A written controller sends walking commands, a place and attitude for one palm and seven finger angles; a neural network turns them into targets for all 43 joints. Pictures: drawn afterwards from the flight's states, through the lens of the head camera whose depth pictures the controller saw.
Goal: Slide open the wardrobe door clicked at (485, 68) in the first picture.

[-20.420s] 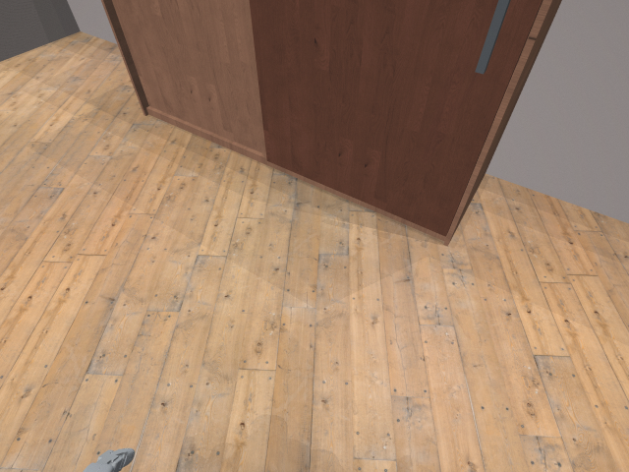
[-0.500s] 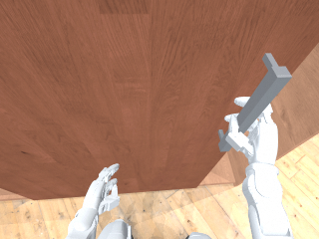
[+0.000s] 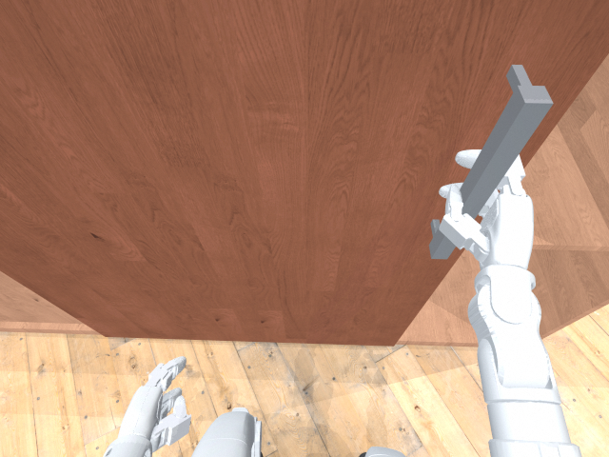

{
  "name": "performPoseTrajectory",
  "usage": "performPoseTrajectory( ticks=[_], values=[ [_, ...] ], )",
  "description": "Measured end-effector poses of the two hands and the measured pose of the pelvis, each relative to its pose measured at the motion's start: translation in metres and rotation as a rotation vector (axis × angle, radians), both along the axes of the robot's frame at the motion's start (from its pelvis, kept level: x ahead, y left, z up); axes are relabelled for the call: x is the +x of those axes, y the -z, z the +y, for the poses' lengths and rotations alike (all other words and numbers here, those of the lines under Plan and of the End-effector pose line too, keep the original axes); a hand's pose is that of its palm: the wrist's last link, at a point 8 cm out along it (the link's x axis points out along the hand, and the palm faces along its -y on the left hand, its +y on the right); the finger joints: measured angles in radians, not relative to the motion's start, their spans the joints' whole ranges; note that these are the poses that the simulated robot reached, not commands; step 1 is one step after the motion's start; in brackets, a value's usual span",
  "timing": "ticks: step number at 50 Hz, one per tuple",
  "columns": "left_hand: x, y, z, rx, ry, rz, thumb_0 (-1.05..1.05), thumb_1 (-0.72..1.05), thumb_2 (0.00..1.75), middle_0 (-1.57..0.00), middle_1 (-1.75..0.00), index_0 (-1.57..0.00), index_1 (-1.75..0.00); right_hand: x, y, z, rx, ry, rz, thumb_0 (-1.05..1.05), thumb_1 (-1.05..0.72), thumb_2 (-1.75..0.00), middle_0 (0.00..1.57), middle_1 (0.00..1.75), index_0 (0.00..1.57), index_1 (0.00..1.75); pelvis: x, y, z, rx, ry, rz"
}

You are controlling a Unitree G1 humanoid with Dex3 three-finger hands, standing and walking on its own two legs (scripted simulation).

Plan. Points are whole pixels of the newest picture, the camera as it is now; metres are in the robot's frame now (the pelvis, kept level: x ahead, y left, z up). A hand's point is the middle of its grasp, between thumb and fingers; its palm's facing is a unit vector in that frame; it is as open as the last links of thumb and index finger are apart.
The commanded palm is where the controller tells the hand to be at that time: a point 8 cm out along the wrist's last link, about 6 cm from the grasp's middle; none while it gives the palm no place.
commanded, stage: step sideways, sliding the door along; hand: right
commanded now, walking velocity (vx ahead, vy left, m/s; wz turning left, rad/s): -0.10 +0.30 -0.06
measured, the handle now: (469, 181) +0.41 -0.20 +0.11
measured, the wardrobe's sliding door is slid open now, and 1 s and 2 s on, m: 0.38 0.53 0.53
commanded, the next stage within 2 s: stop walking and hold the door there in 0.86 s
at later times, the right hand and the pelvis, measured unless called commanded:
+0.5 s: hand (332, 214) +0.36 -0.03 +0.11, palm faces +0.28 +0.96 -0.09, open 6.4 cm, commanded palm +0.34 -0.01 +0.11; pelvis -0.02 +0.15 -0.01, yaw -2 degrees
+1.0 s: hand (316, 207) +0.38 -0.02 +0.11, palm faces +0.51 +0.86 -0.09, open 6.8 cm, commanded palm +0.33 -0.04 +0.10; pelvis +0.02 +0.28 +0.00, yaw -5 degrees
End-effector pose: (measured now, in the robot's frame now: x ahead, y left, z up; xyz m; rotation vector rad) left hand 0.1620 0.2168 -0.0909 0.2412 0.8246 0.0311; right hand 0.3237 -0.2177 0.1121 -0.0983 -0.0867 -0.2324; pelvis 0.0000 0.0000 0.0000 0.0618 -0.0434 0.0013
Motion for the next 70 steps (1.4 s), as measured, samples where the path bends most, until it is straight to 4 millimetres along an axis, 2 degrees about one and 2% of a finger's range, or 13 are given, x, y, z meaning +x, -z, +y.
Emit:
performPoseTrajectory(
  ticks=[5,8,11,18,23,28,34,42,51,57,60,64,70],
  values=[
    [-0.009,0.010,0.025,-0.057,-0.005,-0.006,0.01,0.91,0.90,-0.20,-0.30,-0.20,-0.30,0.000,-0.002,0.027,-0.009,0.046,0.025,0.02,-0.76,-0.81,0.35,1.40,0.17,1.37,-0.007,0.004,0.042,0.001,-0.008,0.004],
    [-0.005,0.025,0.047,-0.097,0.007,-0.026,0.01,0.91,0.90,-0.20,-0.30,-0.20,-0.30,0.001,-0.001,0.044,-0.016,0.098,0.014,0.02,-0.75,-0.82,0.38,1.38,0.17,1.36,-0.010,0.017,0.074,-0.039,-0.003,0.015],
    [0.000,0.034,0.073,-0.087,-0.012,-0.019,0.01,0.91,0.90,-0.20,-0.30,-0.20,-0.30,0.002,-0.002,0.063,-0.010,0.141,0.025,0.02,-0.74,-0.83,0.38,1.35,0.15,1.37,-0.017,0.015,0.090,-0.033,0.017,0.028],
    [0.000,0.023,0.125,0.036,-0.033,-0.006,0.01,0.91,0.90,-0.20,-0.30,-0.20,-0.30,0.004,-0.001,0.099,0.014,0.073,0.007,0.03,-0.75,-0.82,0.36,1.33,0.17,1.38,-0.022,0.013,0.110,-0.039,0.046,0.042],
    [-0.001,0.012,0.143,0.017,0.025,0.007,0.01,0.91,0.90,-0.20,-0.30,-0.19,-0.30,0.005,-0.002,0.126,0.005,0.047,0.015,0.02,-0.77,-0.81,0.33,1.37,0.15,1.37,-0.024,0.007,0.140,-0.024,0.044,0.013],
    [0.005,0.017,0.160,-0.041,0.060,-0.002,0.01,0.91,0.90,-0.20,-0.30,-0.20,-0.30,0.006,-0.002,0.154,0.004,0.061,0.024,0.02,-0.77,-0.81,0.32,1.37,0.15,1.37,-0.020,0.009,0.179,-0.017,0.042,-0.004],
    [0.028,0.042,0.194,-0.100,0.070,-0.008,0.01,0.91,0.90,-0.20,-0.30,-0.20,-0.30,0.006,-0.002,0.163,0.010,0.232,0.010,0.02,-0.74,-0.84,0.38,1.32,0.11,1.35,-0.007,0.024,0.231,-0.034,0.079,0.010],
    [0.038,0.029,0.246,0.043,0.053,0.030,0.01,0.91,0.90,-0.20,-0.30,-0.20,-0.30,0.006,0.000,0.165,0.023,0.275,-0.017,0.03,-0.73,-0.85,0.38,1.28,0.09,1.38,-0.001,0.013,0.246,-0.025,0.123,0.059],
    [0.054,0.005,0.258,0.006,0.134,0.049,0.01,0.91,0.90,-0.20,-0.30,-0.20,-0.30,0.006,-0.001,0.163,-0.052,0.292,-0.007,0.00,-0.69,-0.85,0.36,1.30,0.13,1.37,0.026,-0.002,0.280,0.026,0.071,0.015],
    [0.085,0.017,0.283,-0.094,0.078,-0.061,0.01,0.91,0.90,-0.20,-0.30,-0.20,-0.30,0.004,-0.007,0.160,-0.227,0.366,0.068,-0.10,-0.61,-0.80,0.40,1.31,0.21,1.36,0.054,0.016,0.319,-0.032,0.034,-0.003],
    [0.096,0.026,0.309,-0.085,0.017,-0.108,0.01,0.91,0.90,-0.21,-0.30,-0.20,-0.30,0.003,-0.008,0.162,-0.261,0.420,0.100,-0.13,-0.58,-0.79,0.41,1.31,0.23,1.35,0.052,0.022,0.326,-0.065,0.023,0.010],
    [0.086,0.024,0.344,-0.036,-0.069,-0.119,0.01,0.91,0.90,-0.20,-0.30,-0.20,-0.30,0.003,-0.010,0.166,-0.221,0.468,0.133,-0.11,-0.58,-0.80,0.39,1.28,0.25,1.35,0.043,0.018,0.326,-0.097,0.014,0.010],
    [0.033,0.009,0.380,0.085,-0.133,-0.063,0.01,0.91,0.90,-0.20,-0.30,-0.19,-0.30,0.003,-0.010,0.166,-0.166,0.461,0.128,-0.09,-0.59,-0.79,0.36,1.30,0.27,1.35,0.030,0.012,0.323,-0.109,0.017,0.016]
  ],
)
